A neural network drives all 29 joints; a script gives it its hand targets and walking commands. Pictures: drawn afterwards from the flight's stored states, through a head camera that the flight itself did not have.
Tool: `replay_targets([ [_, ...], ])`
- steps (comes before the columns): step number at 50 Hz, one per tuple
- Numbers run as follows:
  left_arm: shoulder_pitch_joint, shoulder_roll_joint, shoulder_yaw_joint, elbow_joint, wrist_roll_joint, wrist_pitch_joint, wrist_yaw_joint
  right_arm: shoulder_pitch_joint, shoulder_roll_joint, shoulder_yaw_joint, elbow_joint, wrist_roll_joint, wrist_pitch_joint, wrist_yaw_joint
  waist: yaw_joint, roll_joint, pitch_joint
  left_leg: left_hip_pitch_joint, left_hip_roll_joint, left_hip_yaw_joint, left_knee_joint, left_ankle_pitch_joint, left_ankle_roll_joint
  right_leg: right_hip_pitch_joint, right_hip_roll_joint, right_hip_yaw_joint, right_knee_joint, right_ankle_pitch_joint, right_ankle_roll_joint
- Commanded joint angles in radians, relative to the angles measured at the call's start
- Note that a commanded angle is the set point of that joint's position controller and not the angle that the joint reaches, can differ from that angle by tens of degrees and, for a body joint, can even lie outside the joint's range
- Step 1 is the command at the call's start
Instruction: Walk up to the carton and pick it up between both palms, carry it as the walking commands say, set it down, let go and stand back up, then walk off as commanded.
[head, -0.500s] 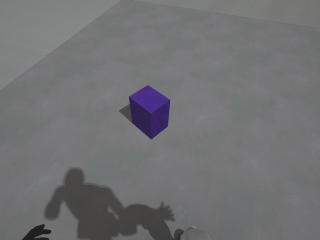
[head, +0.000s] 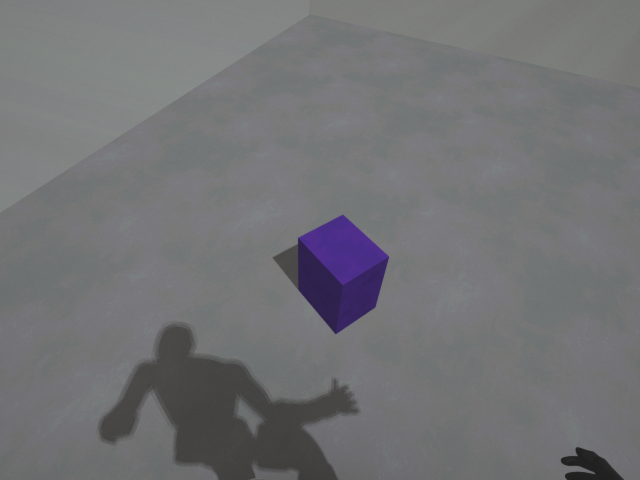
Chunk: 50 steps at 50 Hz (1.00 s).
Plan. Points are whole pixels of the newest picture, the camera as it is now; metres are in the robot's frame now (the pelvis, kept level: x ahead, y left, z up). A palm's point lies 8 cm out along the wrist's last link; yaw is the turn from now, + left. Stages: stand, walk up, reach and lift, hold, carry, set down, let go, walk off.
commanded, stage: walk up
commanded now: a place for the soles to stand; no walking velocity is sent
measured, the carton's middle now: (339, 274) +0.86 -0.04 -0.61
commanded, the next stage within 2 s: none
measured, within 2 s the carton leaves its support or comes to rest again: neither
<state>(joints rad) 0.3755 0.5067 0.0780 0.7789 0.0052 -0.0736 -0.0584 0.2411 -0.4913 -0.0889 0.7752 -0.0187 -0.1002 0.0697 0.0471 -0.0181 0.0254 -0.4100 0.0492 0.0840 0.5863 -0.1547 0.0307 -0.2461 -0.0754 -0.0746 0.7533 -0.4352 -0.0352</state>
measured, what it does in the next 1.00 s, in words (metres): walks ahead: right foot, then left foot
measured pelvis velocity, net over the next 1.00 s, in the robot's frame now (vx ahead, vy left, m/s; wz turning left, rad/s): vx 0.35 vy -0.04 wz -0.03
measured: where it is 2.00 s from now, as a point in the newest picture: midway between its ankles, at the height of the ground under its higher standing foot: (351, 413)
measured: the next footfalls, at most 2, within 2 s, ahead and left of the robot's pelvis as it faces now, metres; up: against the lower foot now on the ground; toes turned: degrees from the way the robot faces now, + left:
right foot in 0.34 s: +0.28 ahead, -0.15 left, +0.00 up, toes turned -7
left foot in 0.66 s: +0.44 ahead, +0.10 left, +0.00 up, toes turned +3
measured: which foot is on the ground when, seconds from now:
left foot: down 0.00-0.34, up 0.36-0.64, down 0.66-1.00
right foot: up 0.00-0.32, down 0.34-0.68, up 0.70-0.96, down 0.98-1.00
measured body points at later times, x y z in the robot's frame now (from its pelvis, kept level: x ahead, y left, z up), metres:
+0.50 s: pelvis +0.19 -0.03 +0.01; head +0.21 -0.05 +0.46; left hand +0.31 +0.32 -0.05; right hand +0.25 -0.37 -0.10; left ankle +0.20 +0.11 -0.68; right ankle +0.24 -0.15 -0.72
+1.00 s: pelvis +0.35 -0.04 -0.01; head +0.37 -0.03 +0.44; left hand +0.48 +0.30 -0.09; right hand +0.40 -0.39 -0.09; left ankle +0.35 +0.11 -0.72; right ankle +0.44 -0.16 -0.73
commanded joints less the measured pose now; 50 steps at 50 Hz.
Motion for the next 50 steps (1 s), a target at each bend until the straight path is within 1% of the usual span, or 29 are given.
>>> replay_targets([
  [1, -0.048, 0.173, 0.025, -0.073, 0.006, -0.005, 0.026, 0.185, -0.298, -0.081, -0.028, 0.026, -0.014, -0.028, -0.139, 0.118, -0.060, 0.460, 0.402, -0.680, -0.345, -0.549, 0.229, -0.544, 0.021, 0.142, 0.401, -0.012, -0.001],
  [2, -0.036, 0.171, 0.023, -0.052, -0.002, -0.007, 0.025, 0.156, -0.254, -0.066, -0.035, 0.029, -0.011, -0.031, -0.110, 0.091, -0.018, 0.386, 0.350, -0.556, -0.330, -0.428, 0.222, -0.514, -0.005, 0.153, 0.385, 0.050, 0.003],
  [4, -0.003, 0.166, 0.022, -0.025, -0.003, -0.008, 0.017, 0.095, -0.211, -0.048, -0.043, 0.025, -0.007, -0.035, -0.073, 0.156, 0.019, 0.281, 0.256, -0.320, -0.334, -0.227, 0.181, -0.419, -0.050, 0.129, 0.261, 0.084, 0.023],
  [5, 0.010, 0.160, 0.024, -0.008, 0.001, -0.007, 0.010, 0.085, -0.208, -0.045, -0.046, 0.017, -0.007, -0.035, -0.073, 0.181, 0.015, 0.243, 0.228, -0.247, -0.320, -0.129, 0.187, -0.369, -0.043, 0.099, 0.210, 0.084, 0.034],
  [7, -0.032, 0.137, 0.029, -0.016, 0.008, 0.000, -0.003, 0.100, -0.214, -0.046, -0.053, 0.011, -0.008, -0.031, -0.083, 0.188, 0.018, 0.215, 0.225, -0.207, -0.317, -0.074, 0.213, -0.330, -0.040, 0.064, 0.129, 0.094, 0.041],
  [9, -0.083, 0.120, 0.031, -0.026, 0.013, 0.002, -0.013, 0.099, -0.221, -0.047, -0.064, 0.012, -0.010, -0.029, -0.086, 0.178, 0.030, 0.193, 0.220, -0.188, -0.323, -0.127, 0.213, -0.299, -0.041, 0.046, 0.037, 0.154, 0.033],
  [14, -0.138, 0.111, 0.043, -0.023, 0.012, -0.007, -0.031, 0.076, -0.231, -0.046, -0.087, 0.010, 0.001, -0.023, -0.068, 0.156, 0.040, 0.095, 0.206, -0.157, -0.283, -0.258, 0.164, -0.114, 0.017, -0.010, -0.152, 0.254, 0.010],
  [16, -0.088, 0.137, 0.054, -0.007, 0.016, -0.015, -0.022, 0.086, -0.202, -0.030, -0.082, 0.007, 0.008, -0.024, -0.020, 0.086, 0.020, 0.031, 0.176, -0.115, -0.143, -0.234, 0.120, 0.047, 0.055, -0.007, -0.212, 0.218, -0.010],
  [17, -0.001, 0.170, 0.069, 0.010, 0.017, -0.020, -0.008, 0.098, -0.169, -0.013, -0.082, 0.004, 0.008, -0.027, 0.034, -0.014, -0.017, -0.043, 0.130, -0.059, 0.046, -0.145, 0.087, 0.197, 0.032, 0.063, -0.276, 0.130, -0.032],
  [18, 0.066, 0.274, 0.096, 0.010, 0.013, -0.028, 0.006, 0.102, -0.107, 0.002, -0.106, 0.015, 0.006, -0.027, 0.071, -0.261, -0.079, -0.272, 0.002, 0.036, 0.391, -0.256, 0.017, 0.355, -0.229, 0.502, -0.431, -0.162, -0.136],
  [19, 0.085, 0.308, 0.099, -0.006, -0.002, -0.029, 0.009, 0.120, -0.145, -0.004, -0.094, 0.014, 0.013, -0.042, 0.062, -0.200, -0.084, -0.350, -0.016, -0.075, 0.534, -0.367, 0.018, 0.306, -0.356, 0.727, -0.503, -0.240, -0.240],
  [20, 0.034, 0.270, 0.086, -0.026, -0.010, -0.028, 0.014, 0.121, -0.186, -0.015, -0.080, 0.022, 0.017, -0.050, 0.037, -0.087, -0.050, -0.354, 0.018, -0.150, 0.582, -0.318, 0.018, 0.253, -0.349, 0.643, -0.476, -0.178, -0.262],
  [21, 0.004, 0.233, 0.075, -0.032, -0.014, -0.024, 0.018, 0.131, -0.190, -0.015, -0.066, 0.021, 0.016, -0.049, 0.019, -0.063, -0.018, -0.341, 0.041, -0.152, 0.554, -0.270, 0.013, 0.201, -0.311, 0.531, -0.464, -0.067, -0.253],
  [23, -0.057, 0.196, 0.066, -0.049, -0.012, -0.022, 0.024, 0.178, -0.176, -0.014, -0.028, 0.014, 0.014, -0.042, -0.025, -0.134, 0.003, -0.242, 0.081, -0.120, 0.415, -0.228, -0.008, 0.088, -0.228, 0.331, -0.444, 0.119, -0.204],
  [25, -0.051, 0.195, 0.063, -0.058, -0.001, -0.024, 0.018, 0.167, -0.148, -0.011, -0.020, 0.008, 0.017, -0.025, -0.020, -0.167, -0.010, -0.146, 0.062, -0.065, 0.323, -0.234, -0.022, 0.018, -0.200, 0.240, -0.430, 0.248, -0.210],
  [29, -0.066, 0.214, 0.061, -0.081, 0.000, -0.019, 0.006, 0.093, -0.129, -0.016, -0.030, 0.004, 0.018, -0.007, -0.018, -0.166, 0.006, -0.015, 0.034, -0.006, 0.131, -0.118, -0.024, -0.079, -0.183, 0.196, -0.449, 0.053, -0.191],
  [32, -0.100, 0.202, 0.048, -0.093, 0.001, -0.005, 0.000, 0.115, -0.139, -0.030, -0.012, 0.003, 0.008, -0.006, -0.064, -0.103, 0.012, 0.189, -0.024, 0.025, -0.003, -0.064, -0.016, -0.217, -0.150, 0.160, -0.364, -0.149, -0.142],
  [33, -0.104, 0.169, 0.035, -0.097, 0.004, -0.002, 0.001, 0.164, -0.160, -0.040, 0.000, 0.001, 0.002, -0.012, -0.095, -0.046, -0.013, 0.309, -0.033, 0.008, -0.027, -0.106, -0.001, -0.284, -0.126, 0.128, -0.264, -0.170, -0.118],
  [34, -0.097, 0.110, 0.015, -0.106, 0.003, -0.001, 0.005, 0.243, -0.199, -0.055, 0.011, -0.004, -0.007, -0.025, -0.137, 0.103, -0.045, 0.429, 0.050, -0.155, -0.124, -0.273, 0.035, -0.376, -0.066, 0.062, -0.043, -0.134, -0.079],
  [35, -0.093, 0.064, 0.004, -0.133, -0.007, -0.003, 0.010, 0.278, -0.305, -0.076, -0.016, -0.014, -0.016, -0.036, -0.159, 0.320, -0.060, 0.489, 0.342, -0.678, -0.336, -0.616, 0.175, -0.574, 0.061, -0.010, 0.272, -0.122, -0.011],
  [36, -0.089, 0.142, 0.019, -0.102, 0.010, 0.008, 0.031, 0.231, -0.312, -0.079, -0.031, 0.012, -0.014, -0.040, -0.147, 0.159, -0.009, 0.415, 0.417, -0.751, -0.358, -0.629, 0.240, -0.596, 0.038, 0.141, 0.387, -0.069, 0.008],
  [37, -0.079, 0.168, 0.023, -0.076, 0.004, 0.007, 0.032, 0.198, -0.273, -0.067, -0.036, 0.023, -0.011, -0.044, -0.118, 0.079, 0.030, 0.359, 0.380, -0.657, -0.335, -0.511, 0.244, -0.566, 0.007, 0.173, 0.396, 0.010, 0.015],
  [39, -0.035, 0.167, 0.023, -0.043, 0.001, 0.002, 0.027, 0.138, -0.231, -0.049, -0.041, 0.019, -0.006, -0.050, -0.078, 0.135, 0.046, 0.282, 0.278, -0.400, -0.299, -0.261, 0.205, -0.463, -0.042, 0.141, 0.272, 0.042, 0.028],
  [40, -0.013, 0.161, 0.024, -0.023, 0.004, 0.002, 0.019, 0.123, -0.227, -0.045, -0.044, 0.013, -0.004, -0.049, -0.076, 0.180, 0.036, 0.235, 0.244, -0.294, -0.276, -0.133, 0.202, -0.392, -0.037, 0.102, 0.210, 0.030, 0.034],
  [43, -0.054, 0.114, 0.026, -0.021, 0.007, 0.008, 0.007, 0.115, -0.222, -0.037, -0.057, 0.005, 0.000, -0.045, -0.075, 0.207, 0.035, 0.124, 0.222, -0.192, -0.227, 0.057, 0.210, -0.246, -0.014, 0.038, 0.077, 0.081, 0.025],
  [46, -0.054, 0.085, 0.026, 0.001, 0.005, 0.005, 0.021, 0.070, -0.203, -0.020, -0.068, 0.012, 0.015, -0.052, -0.044, 0.200, -0.001, 0.062, 0.196, -0.132, -0.110, 0.219, 0.170, -0.089, 0.036, -0.014, -0.071, 0.201, 0.004],
  [48, -0.038, 0.112, 0.039, 0.019, 0.011, -0.003, 0.033, 0.055, -0.163, 0.004, -0.068, 0.016, 0.030, -0.056, -0.013, 0.131, -0.038, -0.012, 0.145, -0.090, 0.015, 0.056, 0.096, 0.067, 0.072, -0.005, -0.183, 0.244, -0.021],
  [49, -0.024, 0.154, 0.052, 0.026, 0.016, -0.006, 0.040, 0.072, -0.110, 0.026, -0.068, 0.015, 0.034, -0.060, 0.000, 0.000, -0.058, -0.078, 0.096, -0.049, 0.139, -0.060, 0.055, 0.137, -0.033, 0.143, -0.257, 0.225, -0.041],
  [50, -0.044, 0.238, 0.060, 0.011, 0.010, -0.012, 0.047, 0.099, -0.058, 0.044, -0.071, 0.019, 0.041, -0.065, -0.015, -0.175, -0.075, -0.189, -0.014, 0.000, 0.317, -0.321, -0.010, 0.138, -0.273, 0.519, -0.389, 0.133, -0.153],
])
